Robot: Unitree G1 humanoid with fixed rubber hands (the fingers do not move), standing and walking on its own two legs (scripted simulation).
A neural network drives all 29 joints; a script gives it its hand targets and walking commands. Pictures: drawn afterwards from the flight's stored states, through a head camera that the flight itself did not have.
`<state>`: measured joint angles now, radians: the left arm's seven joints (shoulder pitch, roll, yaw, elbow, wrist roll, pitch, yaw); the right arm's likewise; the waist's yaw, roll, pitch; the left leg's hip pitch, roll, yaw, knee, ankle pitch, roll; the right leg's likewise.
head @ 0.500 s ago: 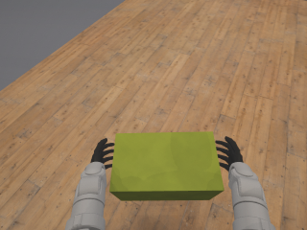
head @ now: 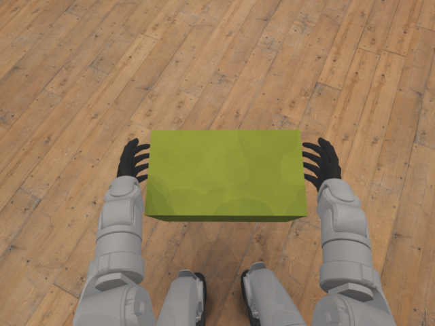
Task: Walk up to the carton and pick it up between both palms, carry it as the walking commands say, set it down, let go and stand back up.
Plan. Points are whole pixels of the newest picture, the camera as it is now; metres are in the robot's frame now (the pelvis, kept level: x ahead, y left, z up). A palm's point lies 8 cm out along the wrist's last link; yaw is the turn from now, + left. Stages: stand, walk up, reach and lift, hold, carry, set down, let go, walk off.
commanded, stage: set down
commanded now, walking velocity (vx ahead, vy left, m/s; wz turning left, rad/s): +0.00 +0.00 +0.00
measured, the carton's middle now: (225, 180) +0.40 -0.03 -0.13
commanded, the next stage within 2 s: none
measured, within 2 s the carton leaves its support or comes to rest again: neither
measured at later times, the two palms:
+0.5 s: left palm (145, 182) +0.42 +0.15 -0.15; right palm (311, 181) +0.38 -0.21 -0.14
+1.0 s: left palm (156, 183) +0.45 +0.15 -0.24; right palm (299, 184) +0.40 -0.22 -0.23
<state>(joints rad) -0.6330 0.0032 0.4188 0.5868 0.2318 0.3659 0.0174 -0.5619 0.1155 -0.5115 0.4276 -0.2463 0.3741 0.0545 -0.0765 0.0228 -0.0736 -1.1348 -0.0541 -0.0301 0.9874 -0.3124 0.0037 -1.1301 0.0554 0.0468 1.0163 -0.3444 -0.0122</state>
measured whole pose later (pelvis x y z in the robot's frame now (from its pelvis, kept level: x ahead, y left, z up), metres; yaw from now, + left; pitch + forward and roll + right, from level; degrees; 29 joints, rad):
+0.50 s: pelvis +0.00 +0.01 -0.08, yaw -1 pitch +41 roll +0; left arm -0.72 0.02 0.33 0.65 0.16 0.37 0.13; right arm -0.65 0.03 -0.48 0.55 -0.15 0.34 -0.06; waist -0.07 0.02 -0.28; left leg -1.61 -0.08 -0.04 1.32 -0.41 0.01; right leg -1.60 0.08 0.05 1.33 -0.44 0.01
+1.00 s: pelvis -0.03 +0.01 -0.15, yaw +0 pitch +46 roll +1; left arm -0.91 0.09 0.32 0.73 0.11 0.34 0.15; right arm -0.81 -0.03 -0.48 0.59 -0.11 0.33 -0.07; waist -0.06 0.03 -0.23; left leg -1.92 -0.10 -0.03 1.58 -0.46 -0.01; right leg -1.91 0.10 0.05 1.61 -0.49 0.02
